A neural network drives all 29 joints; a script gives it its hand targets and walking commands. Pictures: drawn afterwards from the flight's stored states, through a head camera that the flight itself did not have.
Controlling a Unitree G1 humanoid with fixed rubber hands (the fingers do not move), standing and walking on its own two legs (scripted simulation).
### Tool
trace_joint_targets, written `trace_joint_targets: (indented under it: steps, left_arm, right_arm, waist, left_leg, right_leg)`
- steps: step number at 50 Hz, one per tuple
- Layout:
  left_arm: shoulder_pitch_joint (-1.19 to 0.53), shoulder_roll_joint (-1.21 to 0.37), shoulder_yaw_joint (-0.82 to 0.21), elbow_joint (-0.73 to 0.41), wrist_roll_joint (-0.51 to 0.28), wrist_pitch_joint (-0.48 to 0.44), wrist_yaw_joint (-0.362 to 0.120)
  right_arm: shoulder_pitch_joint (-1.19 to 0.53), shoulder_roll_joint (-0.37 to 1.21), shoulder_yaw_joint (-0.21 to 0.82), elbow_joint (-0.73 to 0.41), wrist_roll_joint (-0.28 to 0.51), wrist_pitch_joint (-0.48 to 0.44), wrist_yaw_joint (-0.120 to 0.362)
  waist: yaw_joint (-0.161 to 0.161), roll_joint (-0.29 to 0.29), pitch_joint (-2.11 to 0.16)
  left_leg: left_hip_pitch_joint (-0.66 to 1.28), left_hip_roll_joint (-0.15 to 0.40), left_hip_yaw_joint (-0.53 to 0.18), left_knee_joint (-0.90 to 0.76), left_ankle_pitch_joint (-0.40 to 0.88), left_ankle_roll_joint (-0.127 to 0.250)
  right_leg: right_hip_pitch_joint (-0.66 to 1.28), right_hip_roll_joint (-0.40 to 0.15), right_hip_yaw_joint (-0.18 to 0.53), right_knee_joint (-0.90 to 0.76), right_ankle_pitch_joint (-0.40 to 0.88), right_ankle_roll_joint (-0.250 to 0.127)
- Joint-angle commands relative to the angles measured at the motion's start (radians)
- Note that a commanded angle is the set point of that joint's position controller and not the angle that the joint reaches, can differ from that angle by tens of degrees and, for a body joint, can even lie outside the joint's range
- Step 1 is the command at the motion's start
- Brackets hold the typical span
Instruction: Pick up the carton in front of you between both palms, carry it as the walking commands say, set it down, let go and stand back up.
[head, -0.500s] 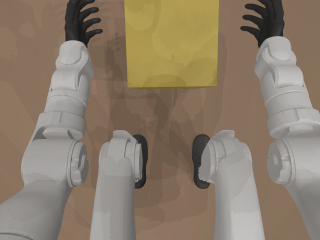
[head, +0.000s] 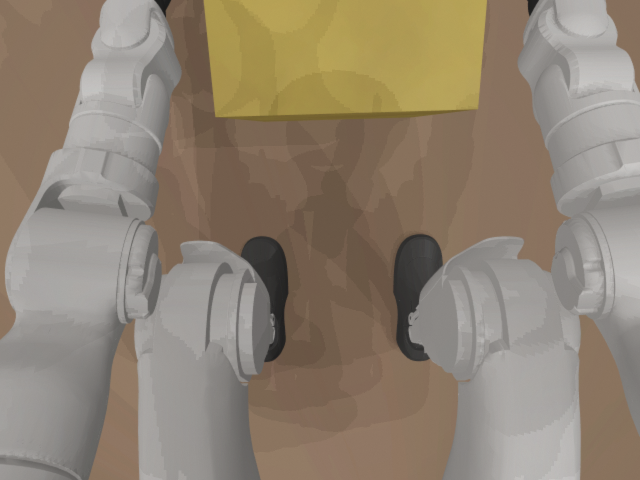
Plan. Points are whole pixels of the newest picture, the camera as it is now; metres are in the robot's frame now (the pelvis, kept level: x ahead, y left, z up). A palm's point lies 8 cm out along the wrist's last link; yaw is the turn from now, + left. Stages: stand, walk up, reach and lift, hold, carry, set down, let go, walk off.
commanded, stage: reach and lift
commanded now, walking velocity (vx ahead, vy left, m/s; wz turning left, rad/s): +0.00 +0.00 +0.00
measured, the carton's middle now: (339, 15) +0.53 +0.00 -0.24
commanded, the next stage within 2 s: none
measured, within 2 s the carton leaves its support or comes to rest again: leaves its support in 0.70 s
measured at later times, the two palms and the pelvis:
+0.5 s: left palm out of the picture +0.54 +0.15 -0.16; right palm out of the picture +0.54 -0.15 -0.17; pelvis -0.01 +0.00 +0.01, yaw +0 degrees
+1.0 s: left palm out of the picture +0.50 +0.15 -0.01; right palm out of the picture +0.51 -0.15 -0.01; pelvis +0.00 +0.00 +0.05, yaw +0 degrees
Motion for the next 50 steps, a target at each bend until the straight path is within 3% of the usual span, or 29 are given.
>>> trace_joint_targets:
  steps: [1, 7, 18, 21, 23, 25, 28, 32, 35, 37, 42, 47, 50]
  left_arm:
    - [-0.218, 0.094, 0.019, -0.084, 0.002, -0.019, 0.005]
    - [-0.190, 0.059, 0.066, -0.012, 0.060, -0.028, -0.011]
    - [-0.297, -0.056, 0.021, -0.019, 0.063, -0.043, 0.001]
    - [-0.399, -0.302, -0.067, -0.043, 0.045, -0.044, -0.038]
    - [-0.518, -0.566, -0.134, -0.049, 0.047, -0.030, -0.097]
    - [-0.578, -0.780, -0.129, -0.056, 0.084, 0.000, -0.168]
    - [-0.585, -0.932, -0.100, -0.106, 0.122, 0.037, -0.230]
    - [-0.630, -1.073, -0.153, -0.236, 0.071, 0.068, -0.259]
    - [-0.671, -1.153, -0.234, -0.423, 0.013, 0.088, -0.244]
    - [-0.637, -1.214, -0.238, -0.485, 0.021, 0.113, -0.240]
    - [-0.486, -1.327, -0.190, -0.502, 0.135, 0.208, -0.274]
    - [-0.360, -1.364, -0.036, -0.347, 0.291, 0.279, -0.310]
    - [-0.346, -1.358, 0.031, -0.308, 0.356, 0.295, -0.320]
  right_arm:
    - [-0.220, -0.072, -0.002, -0.095, 0.010, -0.017, 0.002]
    - [-0.185, -0.053, -0.046, -0.026, -0.046, -0.026, 0.017]
    - [-0.289, 0.052, -0.007, -0.032, -0.057, -0.042, 0.000]
    - [-0.383, 0.287, 0.072, -0.036, -0.045, -0.044, 0.035]
    - [-0.493, 0.556, 0.126, -0.047, -0.050, -0.032, 0.094]
    - [-0.576, 0.765, 0.132, -0.071, -0.088, -0.003, 0.166]
    - [-0.583, 0.912, 0.104, -0.110, -0.121, 0.035, 0.228]
    - [-0.618, 1.050, 0.158, -0.256, -0.071, 0.066, 0.257]
    - [-0.628, 1.160, 0.233, -0.400, -0.015, 0.092, 0.251]
    - [-0.627, 1.213, 0.244, -0.482, -0.011, 0.117, 0.250]
    - [-0.494, 1.319, 0.205, -0.521, -0.116, 0.208, 0.293]
    - [-0.339, 1.352, 0.044, -0.348, -0.289, 0.280, 0.321]
    - [-0.323, 1.343, -0.032, -0.311, -0.362, 0.296, 0.329]
  waist:
    - [0.010, -0.008, -1.403]
    - [0.002, -0.004, -1.190]
    - [-0.006, 0.001, -1.218]
    - [-0.014, 0.005, -1.210]
    - [-0.013, -0.003, -1.180]
    - [-0.013, -0.002, -1.139]
    - [-0.014, 0.001, -1.141]
    - [-0.016, 0.004, -1.397]
    - [-0.012, 0.002, -1.737]
    - [-0.003, 0.006, -1.873]
    - [0.009, -0.008, -1.767]
    - [-0.003, 0.007, -1.402]
    - [-0.007, 0.005, -1.357]
  left_leg:
    - [0.675, -0.028, 0.046, -0.165, 0.352, -0.020]
    - [0.547, -0.024, 0.031, -0.187, 0.276, -0.021]
    - [0.595, -0.044, 0.027, -0.209, 0.252, -0.020]
    - [0.593, -0.063, 0.031, -0.213, 0.242, -0.009]
    - [0.567, -0.079, 0.035, -0.205, 0.229, -0.005]
    - [0.538, -0.097, 0.045, -0.185, 0.208, -0.003]
    - [0.530, -0.113, 0.068, -0.168, 0.211, 0.001]
    - [0.637, -0.119, 0.086, -0.147, 0.324, 0.005]
    - [0.796, -0.128, 0.103, -0.146, 0.426, -0.003]
    - [0.889, -0.137, 0.105, -0.154, 0.491, -0.004]
    - [0.773, -0.150, 0.109, -0.242, 0.384, 0.000]
    - [0.587, -0.148, 0.095, -0.379, 0.136, 0.011]
    - [0.575, -0.151, 0.087, -0.442, 0.086, 0.015]
  right_leg:
    - [0.683, 0.028, -0.043, -0.158, 0.349, 0.014]
    - [0.549, 0.026, -0.029, -0.186, 0.278, 0.020]
    - [0.590, 0.045, -0.034, -0.206, 0.247, 0.018]
    - [0.591, 0.065, -0.041, -0.208, 0.241, 0.008]
    - [0.576, 0.081, -0.042, -0.202, 0.228, 0.000]
    - [0.560, 0.098, -0.049, -0.189, 0.207, -0.003]
    - [0.543, 0.111, -0.067, -0.170, 0.211, -0.005]
    - [0.645, 0.117, -0.086, -0.145, 0.331, -0.011]
    - [0.806, 0.129, -0.105, -0.143, 0.435, -0.007]
    - [0.829, 0.138, -0.115, -0.157, 0.469, -0.003]
    - [0.731, 0.155, -0.113, -0.245, 0.361, 0.003]
    - [0.555, 0.154, -0.095, -0.376, 0.138, -0.013]
    - [0.549, 0.156, -0.085, -0.438, 0.090, -0.019]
